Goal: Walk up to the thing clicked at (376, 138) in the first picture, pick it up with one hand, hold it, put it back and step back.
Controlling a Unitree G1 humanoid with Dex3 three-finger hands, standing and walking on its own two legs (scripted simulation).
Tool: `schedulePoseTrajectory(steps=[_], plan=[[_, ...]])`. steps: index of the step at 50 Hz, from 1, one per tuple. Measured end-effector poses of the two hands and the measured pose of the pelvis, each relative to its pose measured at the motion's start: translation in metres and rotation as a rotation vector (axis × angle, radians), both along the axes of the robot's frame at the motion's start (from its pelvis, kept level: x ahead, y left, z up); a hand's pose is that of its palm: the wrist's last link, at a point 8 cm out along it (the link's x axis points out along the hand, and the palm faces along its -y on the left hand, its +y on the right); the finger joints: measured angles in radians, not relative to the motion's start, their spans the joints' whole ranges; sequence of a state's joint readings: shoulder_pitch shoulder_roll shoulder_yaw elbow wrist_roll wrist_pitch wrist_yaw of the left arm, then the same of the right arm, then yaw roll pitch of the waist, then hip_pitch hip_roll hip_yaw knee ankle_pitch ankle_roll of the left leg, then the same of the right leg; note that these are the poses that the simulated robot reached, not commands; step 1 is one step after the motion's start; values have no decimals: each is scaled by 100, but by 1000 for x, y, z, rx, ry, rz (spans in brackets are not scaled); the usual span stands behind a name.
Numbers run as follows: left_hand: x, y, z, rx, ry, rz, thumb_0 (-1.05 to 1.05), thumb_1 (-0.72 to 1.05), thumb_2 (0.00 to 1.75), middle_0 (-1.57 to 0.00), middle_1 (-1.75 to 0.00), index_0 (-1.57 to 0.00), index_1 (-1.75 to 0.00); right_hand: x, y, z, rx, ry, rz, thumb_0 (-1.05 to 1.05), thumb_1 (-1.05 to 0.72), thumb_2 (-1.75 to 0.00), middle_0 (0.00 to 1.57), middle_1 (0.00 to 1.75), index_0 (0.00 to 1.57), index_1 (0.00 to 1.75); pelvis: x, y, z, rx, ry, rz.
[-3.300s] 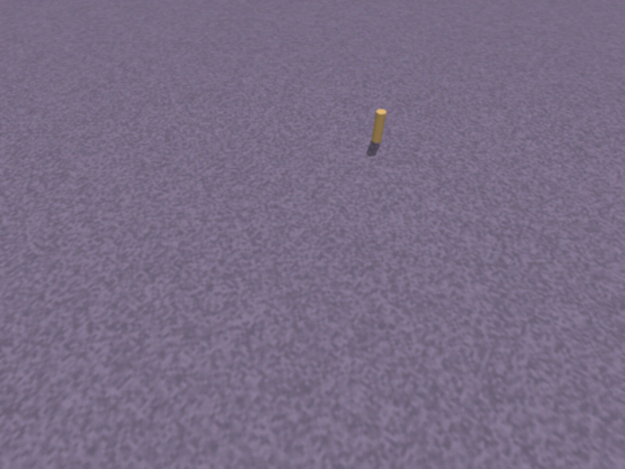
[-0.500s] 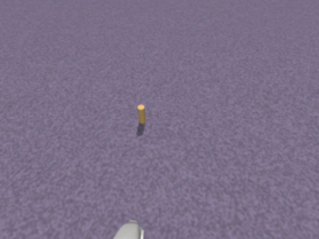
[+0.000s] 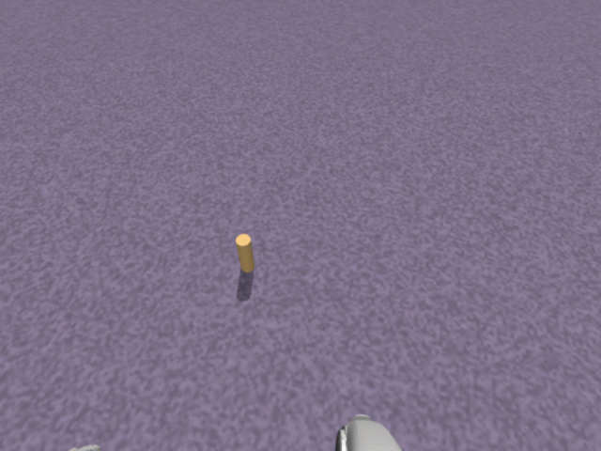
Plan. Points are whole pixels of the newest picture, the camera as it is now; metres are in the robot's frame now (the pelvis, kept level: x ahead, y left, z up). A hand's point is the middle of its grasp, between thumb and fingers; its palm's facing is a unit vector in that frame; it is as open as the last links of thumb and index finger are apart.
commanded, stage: walk up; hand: left
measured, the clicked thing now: (245, 253) +0.86 +0.18 -0.68
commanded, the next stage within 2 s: none
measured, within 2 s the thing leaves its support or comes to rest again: neither
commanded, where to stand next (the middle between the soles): +0.51 +0.02 m, yaw -1 degrees
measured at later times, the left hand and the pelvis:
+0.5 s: hand (125, 413) +0.20 +0.26 -0.13, palm faces +0.02 -0.92 -0.39, open 7.4 cm; pelvis +0.17 -0.02 +0.00, yaw +2 degrees
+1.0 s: hand (135, 301) +0.39 +0.30 -0.14, palm faces -0.09 -0.93 -0.36, open 7.4 cm; pelvis +0.33 +0.02 +0.00, yaw -1 degrees
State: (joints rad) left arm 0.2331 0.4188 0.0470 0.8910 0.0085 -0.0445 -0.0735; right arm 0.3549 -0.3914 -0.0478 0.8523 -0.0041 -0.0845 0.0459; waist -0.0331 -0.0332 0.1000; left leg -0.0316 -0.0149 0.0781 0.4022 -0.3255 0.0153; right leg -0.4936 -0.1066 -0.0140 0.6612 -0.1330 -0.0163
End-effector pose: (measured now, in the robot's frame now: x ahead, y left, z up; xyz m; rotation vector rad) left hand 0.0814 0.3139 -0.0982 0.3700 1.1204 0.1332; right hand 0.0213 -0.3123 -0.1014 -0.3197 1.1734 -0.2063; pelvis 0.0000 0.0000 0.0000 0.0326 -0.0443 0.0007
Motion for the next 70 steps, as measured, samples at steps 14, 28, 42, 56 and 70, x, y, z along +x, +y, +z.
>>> schedulePoseTrajectory(steps=[14, 28, 42, 56, 70], plan=[[94, -48, 26, 44, -84, 42, 0, 90, 90, -21, -30, -21, -30, 133, -35, -21, 55, -2, 43, 1, -91, -90, 20, 30, 20, 30, 104, -37, 4, 2, -20, 0], [119, 3, -3, 30, 29, 125, 1, 90, 90, -21, -30, -21, -30, 248, -12, 0, -14, 1, 109, 1, -91, -90, 20, 30, 20, 30, 194, -6, -4, -72, -10, 37], [235, 38, -18, -25, 58, 68, 1, 90, 90, -20, -30, -20, -29, 321, 39, 23, -45, -73, 64, 0, -90, -90, 20, 30, 20, 30, 282, 33, 3, -45, -17, 21], [359, 6, 3, 70, -10, -1, 1, 90, 90, -20, -30, -20, -29, 370, -2, -29, 17, 21, -11, 1, -90, -90, 20, 30, 20, 30, 370, 3, -14, -32, -12, -14], [400, 2, 3, 68, -15, 7, 0, 90, 90, -21, -30, -21, -30, 449, 10, -25, 11, -6, 7, 1, -91, -90, 20, 30, 20, 30, 408, 9, -8, -31, -17, -24]])
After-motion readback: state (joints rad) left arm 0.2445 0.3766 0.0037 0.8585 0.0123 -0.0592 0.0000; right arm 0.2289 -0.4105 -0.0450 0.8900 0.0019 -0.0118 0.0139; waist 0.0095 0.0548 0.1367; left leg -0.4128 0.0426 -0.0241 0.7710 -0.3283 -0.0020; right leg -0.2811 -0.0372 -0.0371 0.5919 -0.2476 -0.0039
